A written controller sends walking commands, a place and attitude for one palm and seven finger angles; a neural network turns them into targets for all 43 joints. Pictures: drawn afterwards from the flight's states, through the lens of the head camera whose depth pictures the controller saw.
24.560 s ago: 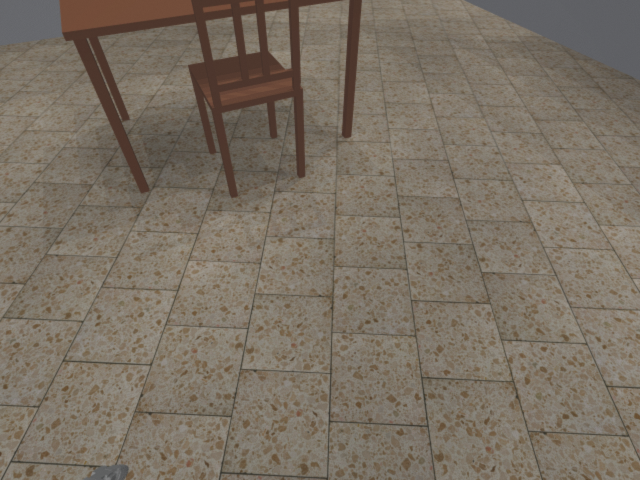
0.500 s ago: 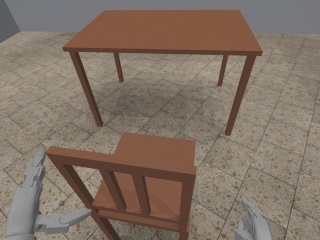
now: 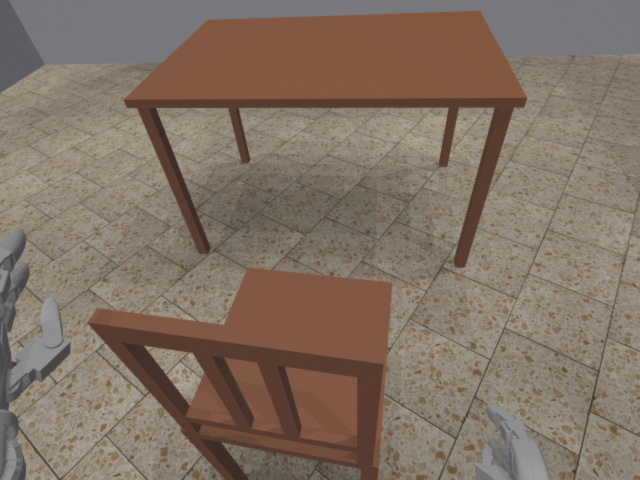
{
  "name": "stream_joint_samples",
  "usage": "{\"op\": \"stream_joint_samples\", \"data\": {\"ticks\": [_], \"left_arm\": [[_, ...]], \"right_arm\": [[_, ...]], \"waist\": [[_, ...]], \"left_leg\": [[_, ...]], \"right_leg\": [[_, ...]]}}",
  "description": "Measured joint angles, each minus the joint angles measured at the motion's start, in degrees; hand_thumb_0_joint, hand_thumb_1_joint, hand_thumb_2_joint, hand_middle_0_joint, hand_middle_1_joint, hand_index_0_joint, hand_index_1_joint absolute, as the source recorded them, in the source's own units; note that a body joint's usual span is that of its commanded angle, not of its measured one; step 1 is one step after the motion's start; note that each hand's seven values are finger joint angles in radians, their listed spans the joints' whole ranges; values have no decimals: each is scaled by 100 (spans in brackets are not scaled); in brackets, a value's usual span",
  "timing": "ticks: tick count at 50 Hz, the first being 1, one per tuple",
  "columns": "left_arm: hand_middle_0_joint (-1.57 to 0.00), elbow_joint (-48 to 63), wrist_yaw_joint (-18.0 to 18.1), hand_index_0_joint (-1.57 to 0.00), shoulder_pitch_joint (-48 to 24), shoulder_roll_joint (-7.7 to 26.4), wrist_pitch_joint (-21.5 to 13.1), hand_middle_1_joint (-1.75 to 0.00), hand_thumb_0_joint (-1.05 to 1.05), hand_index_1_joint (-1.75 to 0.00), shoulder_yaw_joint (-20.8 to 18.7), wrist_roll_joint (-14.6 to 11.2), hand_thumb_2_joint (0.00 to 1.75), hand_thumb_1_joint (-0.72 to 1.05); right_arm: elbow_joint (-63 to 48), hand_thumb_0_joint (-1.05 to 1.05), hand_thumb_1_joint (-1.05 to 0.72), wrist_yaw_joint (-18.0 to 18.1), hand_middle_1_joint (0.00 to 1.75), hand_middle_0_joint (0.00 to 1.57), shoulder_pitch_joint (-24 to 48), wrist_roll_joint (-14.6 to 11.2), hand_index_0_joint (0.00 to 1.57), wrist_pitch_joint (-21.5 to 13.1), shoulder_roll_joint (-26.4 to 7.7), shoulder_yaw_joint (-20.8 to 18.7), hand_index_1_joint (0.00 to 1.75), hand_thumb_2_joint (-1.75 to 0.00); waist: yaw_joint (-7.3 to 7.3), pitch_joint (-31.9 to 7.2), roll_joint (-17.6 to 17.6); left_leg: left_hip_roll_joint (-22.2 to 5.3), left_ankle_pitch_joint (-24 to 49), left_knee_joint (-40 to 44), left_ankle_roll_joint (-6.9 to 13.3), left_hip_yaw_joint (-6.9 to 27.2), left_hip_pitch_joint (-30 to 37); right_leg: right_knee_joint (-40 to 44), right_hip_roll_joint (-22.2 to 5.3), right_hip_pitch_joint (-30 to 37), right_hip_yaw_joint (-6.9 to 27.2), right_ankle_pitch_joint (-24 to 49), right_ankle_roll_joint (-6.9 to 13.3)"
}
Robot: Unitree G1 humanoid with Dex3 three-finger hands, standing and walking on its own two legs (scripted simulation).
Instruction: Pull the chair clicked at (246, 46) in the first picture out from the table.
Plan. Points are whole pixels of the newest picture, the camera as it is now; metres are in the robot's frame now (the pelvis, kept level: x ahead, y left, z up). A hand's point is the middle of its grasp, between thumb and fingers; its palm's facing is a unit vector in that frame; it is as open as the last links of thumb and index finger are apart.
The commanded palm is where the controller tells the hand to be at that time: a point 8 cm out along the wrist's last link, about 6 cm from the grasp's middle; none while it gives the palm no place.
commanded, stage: draw the hand back to the body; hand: left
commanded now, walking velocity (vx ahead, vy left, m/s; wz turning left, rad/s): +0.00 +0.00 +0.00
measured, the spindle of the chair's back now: (228, 390) +0.26 +0.19 -0.09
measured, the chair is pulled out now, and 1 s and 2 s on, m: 0.67 0.67 0.67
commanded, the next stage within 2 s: step back with the hand held close in 0.24 s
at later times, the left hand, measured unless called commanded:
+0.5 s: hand (63, 346) +0.19 +0.27 +0.16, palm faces +0.47 -0.76 -0.45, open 7.5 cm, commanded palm +0.13 +0.30 +0.18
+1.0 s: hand (24, 418) +0.13 +0.27 +0.15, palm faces +0.45 -0.76 -0.47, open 7.5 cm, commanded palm +0.07 +0.30 +0.18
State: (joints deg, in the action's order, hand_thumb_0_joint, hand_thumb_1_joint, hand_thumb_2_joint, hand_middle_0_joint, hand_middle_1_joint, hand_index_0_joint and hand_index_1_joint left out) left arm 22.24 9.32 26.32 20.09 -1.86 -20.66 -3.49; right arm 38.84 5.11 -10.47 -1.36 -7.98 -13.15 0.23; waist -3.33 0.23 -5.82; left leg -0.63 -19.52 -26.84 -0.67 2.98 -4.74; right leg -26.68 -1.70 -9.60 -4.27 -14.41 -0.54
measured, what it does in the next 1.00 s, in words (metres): shifts its weight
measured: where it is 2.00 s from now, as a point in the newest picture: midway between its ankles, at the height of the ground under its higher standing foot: outside the picture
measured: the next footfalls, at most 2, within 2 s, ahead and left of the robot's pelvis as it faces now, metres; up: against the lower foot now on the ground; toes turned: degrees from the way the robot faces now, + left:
none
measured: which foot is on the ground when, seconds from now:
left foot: down 0.00-1.00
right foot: down 0.00-1.00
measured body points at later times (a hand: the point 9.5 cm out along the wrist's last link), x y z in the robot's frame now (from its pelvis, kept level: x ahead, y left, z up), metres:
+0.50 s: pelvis -0.01 +0.00 +0.00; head -0.01 -0.03 +0.45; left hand +0.16 +0.31 +0.19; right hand +0.18 -0.22 -0.09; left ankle -0.05 +0.13 -0.74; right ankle +0.00 -0.12 -0.74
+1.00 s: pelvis -0.08 +0.01 -0.01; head -0.06 +0.00 +0.44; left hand +0.10 +0.31 +0.18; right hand +0.10 -0.23 -0.09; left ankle -0.05 +0.13 -0.74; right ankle +0.00 -0.12 -0.74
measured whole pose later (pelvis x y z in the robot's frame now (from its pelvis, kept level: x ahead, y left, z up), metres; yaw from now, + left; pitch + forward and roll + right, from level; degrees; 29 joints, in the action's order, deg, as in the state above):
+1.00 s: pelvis -0.08 +0.01 -0.01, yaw -1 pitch +0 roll -1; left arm 28.5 10.7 31.1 22.0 -5.5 -22.1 -2.0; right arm 34.2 5.9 -11.0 -1.2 -2.4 -12.0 -0.2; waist -1.3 0.7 -1.6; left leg -0.1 -15.7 -33.1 -0.1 2.2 -17.9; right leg -28.0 -2.0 -20.8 -3.4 -7.7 -0.6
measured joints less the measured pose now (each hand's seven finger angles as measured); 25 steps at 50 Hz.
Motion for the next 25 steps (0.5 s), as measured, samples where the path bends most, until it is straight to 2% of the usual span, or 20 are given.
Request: {"op": "stream_joint_samples", "data": {"ticks": [6,19,21,25], "left_arm": [[-20,115,-60,-20,172,-42,35,-30,2,-29,173,13,88,86],[-21,96,-38,-21,69,-40,50,-30,2,-30,108,18,90,89],[-21,76,-82,-21,3,-68,-51,-30,2,-30,58,-11,90,89],[-21,38,-88,-21,28,-68,-253,-30,2,-30,-76,25,90,89]], "right_arm": [[26,2,-90,12,30,20,-34,-3,20,-8,-23,-58,30,-90],[-1,2,-90,10,30,20,33,-13,20,-30,39,-6,30,-90],[-98,2,-90,-6,30,20,57,-16,20,55,27,9,30,-90],[-283,1,-90,-36,30,20,186,9,20,336,16,-6,30,-90]], "waist": [[19,15,24],[-17,7,26],[-13,30,8],[110,138,50]], "left_leg": [[-9,16,50,-2,-28,33],[0,46,44,-2,-30,56],[-13,47,-6,4,-26,-25],[5,127,-12,21,-62,-228]], "right_leg": [[37,11,16,25,19,2],[38,1,45,26,52,3],[65,17,-1,20,89,1],[105,3,-197,59,216,-12]]}}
